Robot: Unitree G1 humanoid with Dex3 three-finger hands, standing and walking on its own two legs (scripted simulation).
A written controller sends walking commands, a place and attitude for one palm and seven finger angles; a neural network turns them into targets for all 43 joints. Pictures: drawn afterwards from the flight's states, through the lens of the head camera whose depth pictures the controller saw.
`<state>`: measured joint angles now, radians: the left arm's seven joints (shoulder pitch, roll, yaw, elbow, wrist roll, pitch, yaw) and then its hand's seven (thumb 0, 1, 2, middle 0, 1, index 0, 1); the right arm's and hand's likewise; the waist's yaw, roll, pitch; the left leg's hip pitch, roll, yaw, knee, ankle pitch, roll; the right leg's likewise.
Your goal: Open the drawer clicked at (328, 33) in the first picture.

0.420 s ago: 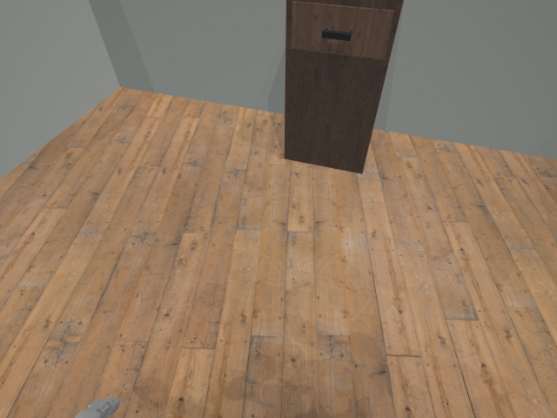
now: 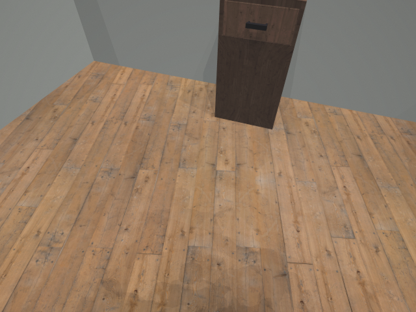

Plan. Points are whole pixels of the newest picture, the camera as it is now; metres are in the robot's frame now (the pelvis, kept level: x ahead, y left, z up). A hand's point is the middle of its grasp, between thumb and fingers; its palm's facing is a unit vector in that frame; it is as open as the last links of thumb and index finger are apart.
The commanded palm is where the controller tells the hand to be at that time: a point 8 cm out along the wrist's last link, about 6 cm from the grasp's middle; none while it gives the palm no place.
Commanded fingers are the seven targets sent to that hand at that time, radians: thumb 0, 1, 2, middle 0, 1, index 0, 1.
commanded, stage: stand and wait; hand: left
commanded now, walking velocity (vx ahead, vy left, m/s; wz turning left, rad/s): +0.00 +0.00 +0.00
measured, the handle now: (257, 25) +1.53 -0.17 -0.05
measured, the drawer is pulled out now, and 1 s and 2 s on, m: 0.00 0.00 0.00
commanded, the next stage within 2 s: look at it before walking up in 0.40 s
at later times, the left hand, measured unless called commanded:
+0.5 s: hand out of the picture +0.07 +0.25 -0.15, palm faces -0.02 -0.94 -0.34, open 7.4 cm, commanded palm none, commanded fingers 0.00 0.90 0.90 -0.20 -0.30 -0.20 -0.30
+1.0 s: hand out of the picture +0.08 +0.25 -0.15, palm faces -0.03 -0.94 -0.34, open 7.4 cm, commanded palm none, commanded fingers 0.00 0.90 0.90 -0.20 -0.30 -0.20 -0.30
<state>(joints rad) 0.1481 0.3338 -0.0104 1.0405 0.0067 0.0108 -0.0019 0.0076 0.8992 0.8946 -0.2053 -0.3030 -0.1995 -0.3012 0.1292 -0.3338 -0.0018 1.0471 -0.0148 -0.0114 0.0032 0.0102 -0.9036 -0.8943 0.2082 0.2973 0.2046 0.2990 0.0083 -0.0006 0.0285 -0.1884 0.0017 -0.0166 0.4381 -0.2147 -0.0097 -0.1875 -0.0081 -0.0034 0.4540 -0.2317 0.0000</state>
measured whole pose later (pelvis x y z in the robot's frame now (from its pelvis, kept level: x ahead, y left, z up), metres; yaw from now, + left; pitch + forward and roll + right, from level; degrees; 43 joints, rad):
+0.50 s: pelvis +0.00 +0.00 +0.00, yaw +0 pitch -2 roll +0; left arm 0.14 0.34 -0.01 1.09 0.01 0.00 0.00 0.01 0.90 0.89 -0.20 -0.30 -0.20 -0.30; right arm 0.13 -0.34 0.00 1.11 -0.01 -0.02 0.01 0.01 -0.90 -0.89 0.21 0.30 0.20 0.30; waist 0.01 0.00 0.03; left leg -0.18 0.00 -0.01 0.40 -0.19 -0.01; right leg -0.18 -0.01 0.00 0.41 -0.21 0.01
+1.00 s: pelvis +0.00 +0.00 +0.00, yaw +0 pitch -2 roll +0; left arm 0.13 0.34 -0.01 1.09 0.01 0.00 0.00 0.01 0.90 0.89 -0.20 -0.30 -0.20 -0.30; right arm 0.12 -0.35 0.00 1.11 -0.01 -0.02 0.01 0.01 -0.90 -0.89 0.21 0.30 0.20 0.30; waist 0.01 0.00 0.04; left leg -0.15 0.00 -0.01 0.37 -0.19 -0.01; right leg -0.15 -0.01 0.00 0.38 -0.20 0.00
